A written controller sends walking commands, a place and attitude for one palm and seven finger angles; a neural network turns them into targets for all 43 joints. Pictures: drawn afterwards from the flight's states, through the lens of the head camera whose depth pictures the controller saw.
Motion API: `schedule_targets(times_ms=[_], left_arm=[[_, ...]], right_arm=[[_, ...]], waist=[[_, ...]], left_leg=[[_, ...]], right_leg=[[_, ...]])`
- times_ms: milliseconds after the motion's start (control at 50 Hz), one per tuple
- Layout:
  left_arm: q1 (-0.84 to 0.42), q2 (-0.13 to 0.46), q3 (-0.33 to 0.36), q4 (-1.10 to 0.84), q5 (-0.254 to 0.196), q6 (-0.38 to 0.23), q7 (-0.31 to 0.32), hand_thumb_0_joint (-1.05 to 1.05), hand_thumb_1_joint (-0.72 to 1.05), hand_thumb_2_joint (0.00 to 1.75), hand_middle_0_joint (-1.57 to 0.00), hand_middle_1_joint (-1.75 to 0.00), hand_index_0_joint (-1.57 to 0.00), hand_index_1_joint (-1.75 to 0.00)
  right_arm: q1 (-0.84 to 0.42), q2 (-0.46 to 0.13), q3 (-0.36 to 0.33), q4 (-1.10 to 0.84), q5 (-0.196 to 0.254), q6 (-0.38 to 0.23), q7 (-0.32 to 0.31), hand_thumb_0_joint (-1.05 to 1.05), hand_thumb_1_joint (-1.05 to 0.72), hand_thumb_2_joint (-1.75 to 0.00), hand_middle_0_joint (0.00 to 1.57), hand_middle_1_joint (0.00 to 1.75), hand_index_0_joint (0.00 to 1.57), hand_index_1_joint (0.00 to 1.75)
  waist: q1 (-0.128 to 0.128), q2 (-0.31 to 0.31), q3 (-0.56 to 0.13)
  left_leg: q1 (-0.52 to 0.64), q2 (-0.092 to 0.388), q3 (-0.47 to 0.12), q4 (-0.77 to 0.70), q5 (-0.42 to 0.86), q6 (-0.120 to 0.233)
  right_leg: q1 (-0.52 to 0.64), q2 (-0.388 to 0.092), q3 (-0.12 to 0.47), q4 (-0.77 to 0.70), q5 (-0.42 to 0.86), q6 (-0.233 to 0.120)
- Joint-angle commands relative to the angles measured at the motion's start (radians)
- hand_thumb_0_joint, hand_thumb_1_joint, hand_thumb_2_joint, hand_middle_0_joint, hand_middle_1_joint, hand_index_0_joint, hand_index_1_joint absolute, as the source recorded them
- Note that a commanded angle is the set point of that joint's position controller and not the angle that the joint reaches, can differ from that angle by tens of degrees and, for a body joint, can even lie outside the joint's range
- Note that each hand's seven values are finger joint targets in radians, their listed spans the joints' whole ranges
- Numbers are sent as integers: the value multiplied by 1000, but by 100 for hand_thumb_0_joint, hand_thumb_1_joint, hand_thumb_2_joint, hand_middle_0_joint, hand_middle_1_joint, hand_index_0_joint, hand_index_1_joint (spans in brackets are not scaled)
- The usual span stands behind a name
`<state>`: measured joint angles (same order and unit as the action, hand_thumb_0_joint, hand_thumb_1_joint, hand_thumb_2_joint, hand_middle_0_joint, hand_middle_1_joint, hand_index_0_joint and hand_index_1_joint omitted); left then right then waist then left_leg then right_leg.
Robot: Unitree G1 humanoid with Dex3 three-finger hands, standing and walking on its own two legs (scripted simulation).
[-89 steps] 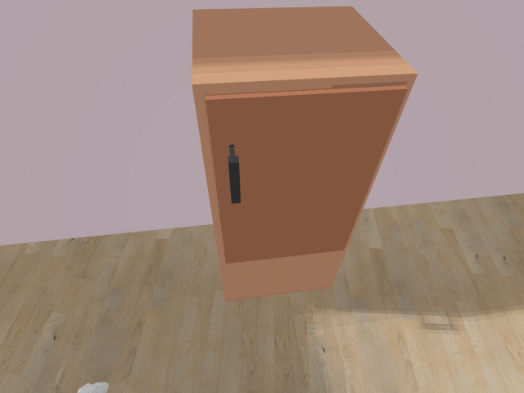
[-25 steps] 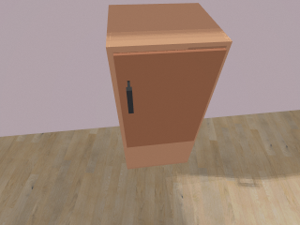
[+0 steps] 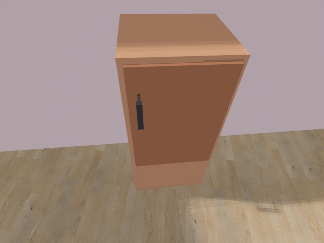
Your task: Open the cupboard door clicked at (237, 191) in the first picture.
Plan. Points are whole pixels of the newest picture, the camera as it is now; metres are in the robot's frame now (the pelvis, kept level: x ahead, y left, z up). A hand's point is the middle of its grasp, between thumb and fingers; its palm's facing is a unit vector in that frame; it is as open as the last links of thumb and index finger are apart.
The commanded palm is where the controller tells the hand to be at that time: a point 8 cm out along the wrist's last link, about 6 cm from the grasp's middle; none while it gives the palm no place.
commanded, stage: shuffle to correct the standing spot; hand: left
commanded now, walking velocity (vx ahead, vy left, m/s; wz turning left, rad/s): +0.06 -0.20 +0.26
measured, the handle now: (139, 112) +0.56 +0.11 -0.02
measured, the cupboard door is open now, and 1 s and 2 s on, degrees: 0 0 0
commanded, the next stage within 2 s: come to a stop and stand still in 0.78 s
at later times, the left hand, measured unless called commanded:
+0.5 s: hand out of the picture -0.03 +0.09 -0.21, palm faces +0.18 -0.98 -0.11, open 7.4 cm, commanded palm none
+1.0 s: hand out of the picture +0.11 +0.02 -0.17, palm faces +0.13 -0.96 -0.26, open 7.4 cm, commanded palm none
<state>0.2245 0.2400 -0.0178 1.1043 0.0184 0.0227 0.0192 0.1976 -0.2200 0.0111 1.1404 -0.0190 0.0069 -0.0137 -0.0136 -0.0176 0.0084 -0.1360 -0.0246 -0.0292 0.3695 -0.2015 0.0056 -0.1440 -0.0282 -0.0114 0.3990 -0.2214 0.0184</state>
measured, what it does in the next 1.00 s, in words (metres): steps to the right: left foot, then right foot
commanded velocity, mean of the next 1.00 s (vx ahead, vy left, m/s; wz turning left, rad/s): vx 0.02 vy -0.13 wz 0.08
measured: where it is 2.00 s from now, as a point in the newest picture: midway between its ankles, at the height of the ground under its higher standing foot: outside the picture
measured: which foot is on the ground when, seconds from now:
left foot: down 0.00-0.22, up 0.24-0.46, down 0.48-0.90, up 0.92-1.00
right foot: down 0.00-0.50, up 0.52-0.88, down 0.90-1.00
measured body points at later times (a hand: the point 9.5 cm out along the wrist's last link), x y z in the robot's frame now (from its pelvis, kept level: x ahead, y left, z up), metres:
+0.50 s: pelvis +0.04 -0.05 -0.02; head +0.06 -0.02 +0.43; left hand -0.04 +0.14 -0.19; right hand +0.09 -0.29 -0.16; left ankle +0.02 +0.03 -0.75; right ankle +0.00 -0.13 -0.74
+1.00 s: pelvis +0.07 -0.18 -0.02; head +0.11 -0.20 +0.43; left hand +0.11 +0.07 -0.15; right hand +0.11 -0.44 -0.18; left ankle +0.02 -0.03 -0.70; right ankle +0.11 -0.30 -0.75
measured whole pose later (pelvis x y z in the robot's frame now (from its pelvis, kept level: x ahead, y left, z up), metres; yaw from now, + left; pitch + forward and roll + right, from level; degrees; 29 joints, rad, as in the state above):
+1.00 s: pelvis +0.07 -0.18 -0.02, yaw +7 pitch +0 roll +0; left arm 0.20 0.16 0.05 0.97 0.03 0.02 0.00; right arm 0.25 -0.25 -0.10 1.06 -0.03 0.06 -0.04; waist -0.02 0.08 0.08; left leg -0.39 0.10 0.01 0.95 -0.52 -0.03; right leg -0.31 -0.05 -0.08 0.58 -0.27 0.01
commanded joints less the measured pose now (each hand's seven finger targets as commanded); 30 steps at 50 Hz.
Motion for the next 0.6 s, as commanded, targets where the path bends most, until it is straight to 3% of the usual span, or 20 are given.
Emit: schedule_targets(times_ms=[0, 60, 120, 160, 200, 220, 240, 280, 300, 340, 380, 420, 440, 460, 480, 500, 520, 540, 580], left_arm=[[69, 91, 27, -36, 5, -6, -1, 0, 90, 90, -20, -30, -20, -30], [106, 66, 36, -43, 7, -3, -3, 0, 90, 90, -20, -30, -20, -30], [160, 50, 48, -46, 4, -3, -2, 0, 90, 90, -20, -30, -20, -30], [195, 60, 59, -47, 5, -1, 2, 0, 90, 90, -20, -30, -20, -30], [238, 97, 72, -46, 9, 1, 10, 0, 90, 90, -20, -30, -20, -30], [241, 84, 73, -54, 11, 1, 11, 0, 90, 90, -20, -30, -20, -30], [232, 68, 70, -56, 15, 0, 11, 0, 90, 90, -20, -30, -20, -30], [206, 38, 65, -66, 15, -1, 12, 0, 90, 90, -20, -30, -20, -30], [198, 32, 65, -67, 17, -2, 17, 0, 90, 90, -20, -30, -20, -30], [196, 31, 64, -68, 23, -6, 21, 0, 90, 90, -20, -30, -20, -30], [193, 27, 59, -63, 23, -4, 20, 0, 90, 90, -20, -30, -20, -30], [159, 16, 61, -70, 10, 2, 15, 0, 90, 90, -20, -30, -20, -30], [188, -12, 58, -74, 2, 1, 9, 0, 90, 90, -20, -30, -20, -30], [234, -59, 50, -85, -1, 1, 5, 0, 90, 90, -20, -30, -20, -30], [216, -22, 55, -92, 14, 7, 9, 0, 90, 90, -20, -30, -20, -30], [191, -11, 63, -99, 20, 13, 9, 0, 90, 90, -20, -30, -20, -30], [163, -12, 72, -94, 25, 23, 6, 0, 90, 90, -20, -30, -20, -30], [156, -8, 79, -97, 22, 26, 0, 0, 90, 90, -20, -30, -20, -30], [163, -21, 82, -99, 17, 35, -13, 0, 90, 90, -20, -30, -20, -30]], right_arm=[[46, -173, -48, -35, 1, -6, -20, 0, -90, -90, 20, 30, 20, 30], [78, -159, -60, -32, -1, -5, -31, 0, -90, -90, 20, 30, 20, 30], [102, -131, -66, -33, -1, -6, -39, 0, -90, -90, 20, 30, 20, 30], [111, -98, -62, -38, 1, -4, -42, 0, -90, -90, 20, 30, 20, 30], [105, -40, -55, -55, 1, 4, -44, 0, -90, -90, 20, 30, 20, 30], [81, -37, -57, -64, -1, 8, -47, 0, -90, -90, 20, 30, 20, 30], [69, -36, -62, -69, -1, 9, -48, 0, -90, -90, 20, 30, 20, 30], [73, -27, -66, -58, 1, 12, -46, 0, -90, -90, 20, 30, 20, 30], [84, -8, -65, -58, 3, 11, -44, 0, -90, -90, 20, 30, 20, 30], [89, 5, -61, -62, 3, 7, -40, 0, -90, -90, 20, 30, 20, 30], [116, 16, -59, -59, 2, 5, -41, 0, -90, -90, 20, 30, 20, 30], [245, 21, -57, -22, -2, -7, -45, 0, -90, -90, 20, 30, 20, 30], [304, -32, -64, -6, -10, -16, -53, 0, -90, -90, 20, 30, 20, 30], [325, -118, -80, -13, -16, -22, -62, 0, -90, -90, 20, 30, 20, 30], [302, -140, -81, -28, -14, -13, -68, 0, -90, -90, 20, 30, 20, 30], [269, -130, -74, -49, -12, -17, -72, 0, -90, -90, 20, 30, 20, 30], [231, -110, -68, -55, -13, -23, -77, 0, -90, -90, 20, 30, 20, 30], [183, -100, -64, -71, -12, -26, -76, 0, -90, -90, 20, 30, 20, 30], [133, -100, -68, -93, -9, -33, -71, 0, -90, -90, 20, 30, 20, 30]], waist=[[8, 65, 80], [8, 85, 75], [20, 61, 50], [28, -19, 39], [41, -184, 45], [51, -191, 58], [47, -170, 65], [28, -83, 77], [21, -58, 82], [15, -69, 75], [-4, -66, 74], [-58, -30, 19], [-67, 74, -13], [-52, 274, -27], [-55, 196, -1], [-40, 109, 43], [-28, 133, 77], [-9, 115, 106], [11, 105, 88]], left_leg=[[-70, 207, -200, -132, -65, 55], [-85, 210, -206, -89, -3, 68], [-119, 189, -162, -8, 104, 62], [-190, 135, -75, 88, 88, 39], [-284, 51, 57, 252, -129, 8], [-309, 60, 72, 369, -280, 6], [-331, 70, 71, 484, -333, 7], [-344, 93, 90, 607, -322, 1], [-342, 97, 103, 609, -327, 1], [-307, 105, 116, 544, -316, 1], [-223, 104, 134, 403, -254, 4], [-36, 98, 144, 130, -1, 10], [88, 194, 19, 25, 167, 34], [187, 441, -294, -33, 451, 138], [128, 543, -353, -47, 549, 229], [58, 539, -309, -52, 568, 241], [-12, 500, -268, -69, 554, 210], [-50, 474, -217, -77, 506, 197], [-62, 406, -95, -75, 469, 165]], right_leg=[[-70, -30, -18, 23, -30, 5], [-66, -26, -22, 39, -16, -1], [-7, -34, -14, 21, 34, -13], [60, -67, 22, -17, 76, -33], [97, -173, 117, -101, 129, -89], [73, -213, 146, -126, 180, -133], [52, -237, 156, -135, 234, -174], [40, -229, 109, -123, 326, -235], [43, -233, 86, -113, 369, -247], [25, -222, 58, -85, 432, -253], [-24, -203, 45, -58, 422, -239], [-50, -133, -21, 95, 395, -167], [-127, -82, -53, 261, 257, -107], [-329, 5, -104, 437, -159, -38], [-357, 8, -6, 605, -383, -32], [-365, -9, 46, 681, -357, -30], [-376, -23, 76, 719, -308, -14], [-387, -30, 81, 759, -253, -1], [-379, -31, 73, 782, -160, 16]])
